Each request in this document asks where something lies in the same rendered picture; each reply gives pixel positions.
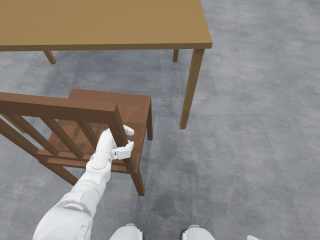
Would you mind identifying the table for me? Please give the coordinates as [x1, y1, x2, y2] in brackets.
[0, 0, 213, 134]

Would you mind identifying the right robot shin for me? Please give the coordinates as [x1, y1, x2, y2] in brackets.
[186, 225, 200, 231]

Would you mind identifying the left robot upper arm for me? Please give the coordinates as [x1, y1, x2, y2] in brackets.
[35, 207, 93, 240]

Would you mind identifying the left robot hand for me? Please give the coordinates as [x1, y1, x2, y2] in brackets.
[96, 125, 134, 160]

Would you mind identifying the robot left forearm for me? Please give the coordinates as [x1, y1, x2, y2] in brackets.
[32, 151, 112, 240]

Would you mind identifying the right robot thigh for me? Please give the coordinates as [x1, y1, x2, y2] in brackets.
[182, 227, 215, 240]

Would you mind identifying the chair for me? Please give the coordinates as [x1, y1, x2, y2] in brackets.
[0, 88, 153, 196]

